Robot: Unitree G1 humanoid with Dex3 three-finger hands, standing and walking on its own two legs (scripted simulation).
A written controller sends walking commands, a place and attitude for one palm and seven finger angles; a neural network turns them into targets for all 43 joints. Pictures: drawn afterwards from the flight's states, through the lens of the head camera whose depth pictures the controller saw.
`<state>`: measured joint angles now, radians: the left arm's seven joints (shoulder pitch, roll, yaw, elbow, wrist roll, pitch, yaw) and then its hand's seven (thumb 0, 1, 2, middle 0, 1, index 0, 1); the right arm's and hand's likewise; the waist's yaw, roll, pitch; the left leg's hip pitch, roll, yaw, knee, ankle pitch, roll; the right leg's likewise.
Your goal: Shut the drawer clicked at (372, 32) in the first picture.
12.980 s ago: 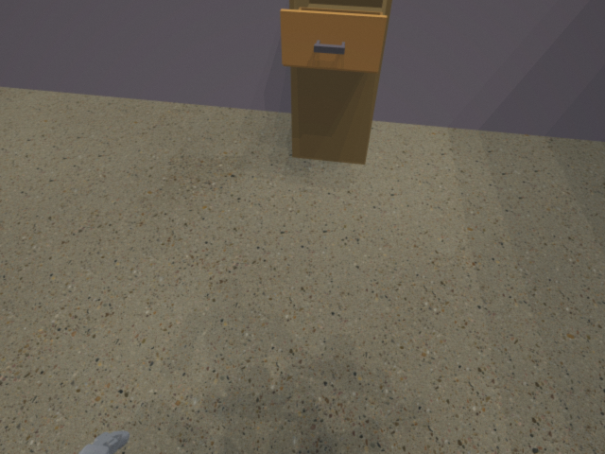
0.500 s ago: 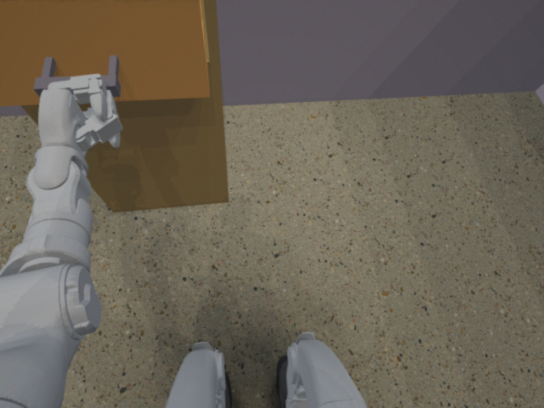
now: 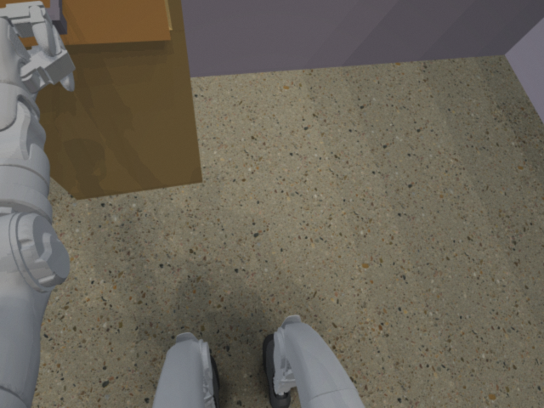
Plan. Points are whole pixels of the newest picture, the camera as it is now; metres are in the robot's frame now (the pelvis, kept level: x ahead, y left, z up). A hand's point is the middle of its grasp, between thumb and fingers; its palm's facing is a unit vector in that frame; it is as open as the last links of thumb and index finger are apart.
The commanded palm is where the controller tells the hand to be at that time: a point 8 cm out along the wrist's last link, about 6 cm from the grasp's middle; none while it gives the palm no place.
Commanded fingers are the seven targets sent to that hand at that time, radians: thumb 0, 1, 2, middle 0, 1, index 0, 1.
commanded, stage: push the drawer shut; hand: left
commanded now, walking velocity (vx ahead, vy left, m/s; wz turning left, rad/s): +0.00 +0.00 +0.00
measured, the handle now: (17, 9) +0.64 +0.25 +0.07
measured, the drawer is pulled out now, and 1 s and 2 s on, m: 0.03 0.00 0.00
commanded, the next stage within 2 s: pull the fist back off the drawer in 0.52 s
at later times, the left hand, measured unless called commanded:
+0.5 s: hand (54, 35) +0.60 +0.21 +0.07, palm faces +0.08 -1.00 -0.04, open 3.2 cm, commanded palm +0.63 +0.22 +0.07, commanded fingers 0.00 0.90 0.90 -1.40 -1.60 -1.40 -1.60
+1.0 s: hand (57, 34) +0.60 +0.20 +0.08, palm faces +0.08 -1.00 -0.03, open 3.4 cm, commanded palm +0.59 +0.21 +0.07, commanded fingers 0.00 0.90 0.90 -1.40 -1.60 -1.40 -1.60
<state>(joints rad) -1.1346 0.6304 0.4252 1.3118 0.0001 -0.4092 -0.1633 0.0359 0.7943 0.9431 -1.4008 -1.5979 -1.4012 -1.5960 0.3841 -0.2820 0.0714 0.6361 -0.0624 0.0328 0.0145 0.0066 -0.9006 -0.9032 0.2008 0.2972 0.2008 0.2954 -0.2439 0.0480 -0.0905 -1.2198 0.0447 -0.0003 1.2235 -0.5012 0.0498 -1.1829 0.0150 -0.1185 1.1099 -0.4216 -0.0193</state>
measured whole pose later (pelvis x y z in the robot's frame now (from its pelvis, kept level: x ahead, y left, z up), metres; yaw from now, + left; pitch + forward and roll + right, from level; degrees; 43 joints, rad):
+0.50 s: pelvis +0.00 +0.00 -0.01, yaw -1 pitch +31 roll -7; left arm -1.32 0.78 0.41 1.40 0.06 -0.33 -0.19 0.04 0.67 0.95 -1.40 -1.60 -1.40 -1.60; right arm 0.41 -0.27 0.10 0.64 -0.07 0.04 0.02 0.00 -0.90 -0.90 0.20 0.30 0.20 0.30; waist -0.30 0.05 -0.08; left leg -1.32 0.05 -0.03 1.26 -0.50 0.05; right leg -1.26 0.02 -0.15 1.12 -0.41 -0.02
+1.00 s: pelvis -0.02 +0.00 -0.01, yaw -1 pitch +31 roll -7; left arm -1.34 0.77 0.40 1.36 0.07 -0.28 -0.15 0.08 0.73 0.95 -1.40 -1.60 -1.40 -1.60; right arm 0.44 -0.27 0.11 0.64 -0.08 0.00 0.03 0.00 -0.90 -0.90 0.20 0.30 0.20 0.30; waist -0.31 0.06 -0.07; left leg -1.35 0.05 -0.03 1.27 -0.48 0.06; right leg -1.29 0.02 -0.15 1.12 -0.39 -0.02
